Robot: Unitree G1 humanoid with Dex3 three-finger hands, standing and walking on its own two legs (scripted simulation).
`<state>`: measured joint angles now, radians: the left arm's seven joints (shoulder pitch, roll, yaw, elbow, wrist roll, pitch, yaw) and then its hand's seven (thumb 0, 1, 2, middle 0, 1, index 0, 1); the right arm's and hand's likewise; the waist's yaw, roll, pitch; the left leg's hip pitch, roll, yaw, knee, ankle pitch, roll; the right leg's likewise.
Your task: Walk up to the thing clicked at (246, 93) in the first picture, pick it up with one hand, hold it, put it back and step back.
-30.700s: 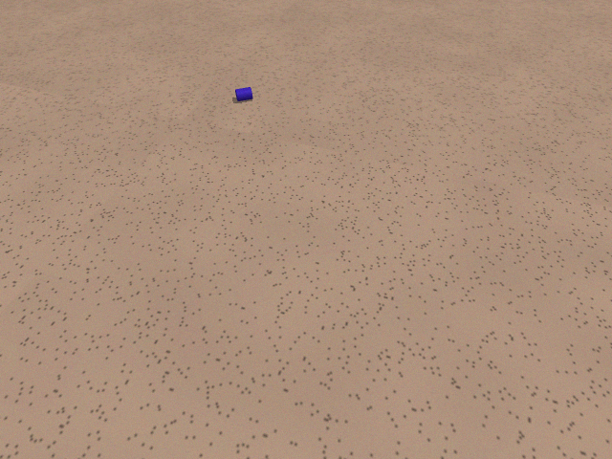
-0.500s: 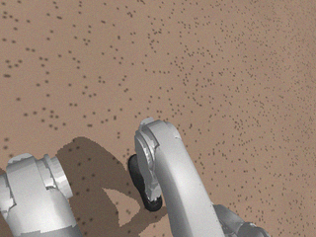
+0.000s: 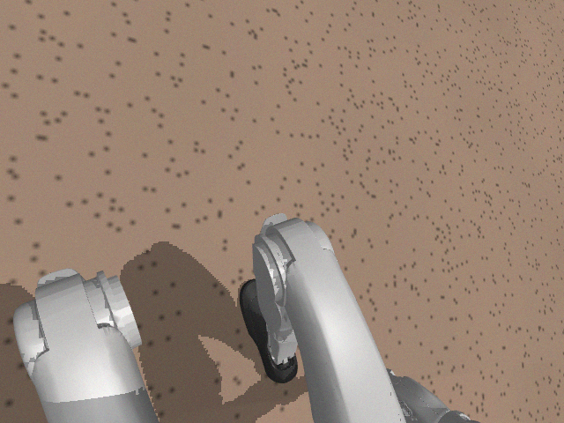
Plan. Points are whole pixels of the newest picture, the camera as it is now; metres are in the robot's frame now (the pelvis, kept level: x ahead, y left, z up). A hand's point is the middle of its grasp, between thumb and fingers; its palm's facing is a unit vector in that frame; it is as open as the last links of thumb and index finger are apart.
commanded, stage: settle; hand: left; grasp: from above
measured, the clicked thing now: out of the picture +0.43 +0.34 -0.26
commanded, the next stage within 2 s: lift in 0.56 s
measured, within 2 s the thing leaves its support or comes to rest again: neither
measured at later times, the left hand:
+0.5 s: hand out of the picture +0.40 +0.35 -0.15, palm faces -0.39 -0.21 -0.90, open 9.4 cm
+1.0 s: hand out of the picture +0.38 +0.35 -0.07, palm faces -0.40 -0.20 -0.90, open 9.4 cm
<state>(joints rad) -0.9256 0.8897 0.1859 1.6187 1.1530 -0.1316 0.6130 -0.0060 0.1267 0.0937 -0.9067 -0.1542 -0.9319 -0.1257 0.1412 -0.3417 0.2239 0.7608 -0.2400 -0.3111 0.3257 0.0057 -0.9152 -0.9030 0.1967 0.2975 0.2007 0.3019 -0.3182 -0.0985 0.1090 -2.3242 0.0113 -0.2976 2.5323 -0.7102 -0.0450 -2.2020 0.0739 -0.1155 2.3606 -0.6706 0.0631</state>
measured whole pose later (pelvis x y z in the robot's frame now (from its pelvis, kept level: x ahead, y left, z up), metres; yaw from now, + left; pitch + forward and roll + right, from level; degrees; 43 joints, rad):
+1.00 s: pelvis +0.00 -0.01 +0.06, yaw +7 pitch +33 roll -7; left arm -0.77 0.63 0.10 1.22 1.08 -0.03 0.25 -0.01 0.12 0.06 -0.99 -0.02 -1.00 -0.02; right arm 0.20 -0.29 0.02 0.74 -0.08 -0.07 0.17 0.01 -0.92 -0.90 0.20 0.30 0.20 0.30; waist -0.18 0.05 -0.13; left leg -2.20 0.01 -0.16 2.28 -0.66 -0.04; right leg -2.12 0.02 -0.02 2.21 -0.67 0.06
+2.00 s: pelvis +0.04 -0.01 +0.36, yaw +12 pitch +15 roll -2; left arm -0.35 0.40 -0.17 0.78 0.91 0.21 0.11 -0.01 0.14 0.13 -0.91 -0.10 -0.92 -0.11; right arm 0.24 -0.25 -0.01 0.75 0.03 -0.06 -0.06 0.01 -0.90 -0.90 0.20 0.30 0.20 0.30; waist -0.08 0.04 -0.13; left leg -0.99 0.06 -0.04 1.20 -0.49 -0.03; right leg -0.95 -0.01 0.00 1.16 -0.48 0.03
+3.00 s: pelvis +0.08 +0.00 +0.45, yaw +12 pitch +4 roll +0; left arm -0.32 0.32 -0.23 0.78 0.94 0.23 0.07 -0.01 0.12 0.16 -0.91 -0.09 -0.92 -0.11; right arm 0.23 -0.26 -0.03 0.73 0.03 -0.04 -0.02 0.01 -0.89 -0.89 0.20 0.30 0.20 0.30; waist -0.04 0.04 -0.06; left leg -0.41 0.04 0.02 0.65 -0.31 -0.03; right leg -0.40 -0.03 0.03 0.65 -0.32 0.03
